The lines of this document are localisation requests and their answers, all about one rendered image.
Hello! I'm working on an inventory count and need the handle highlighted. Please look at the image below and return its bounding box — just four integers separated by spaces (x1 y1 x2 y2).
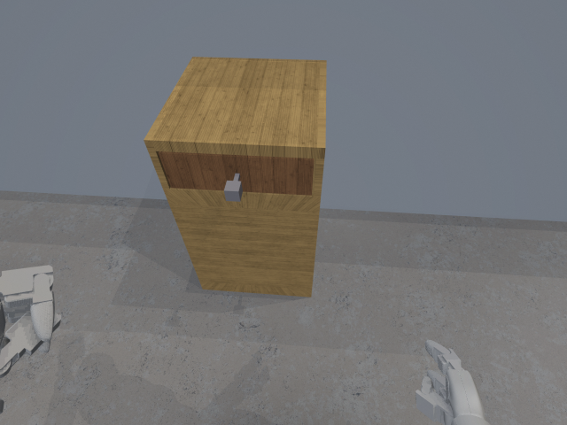
224 174 243 202

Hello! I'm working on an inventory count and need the right robot hand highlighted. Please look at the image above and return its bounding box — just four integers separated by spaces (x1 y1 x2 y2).
416 340 486 425

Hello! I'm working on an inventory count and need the drawer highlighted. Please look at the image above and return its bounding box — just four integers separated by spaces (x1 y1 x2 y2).
159 151 314 196

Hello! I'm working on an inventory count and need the left robot hand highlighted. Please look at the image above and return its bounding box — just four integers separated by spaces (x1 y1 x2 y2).
0 265 61 378

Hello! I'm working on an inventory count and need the cabinet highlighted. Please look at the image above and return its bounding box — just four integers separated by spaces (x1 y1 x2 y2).
144 57 327 298

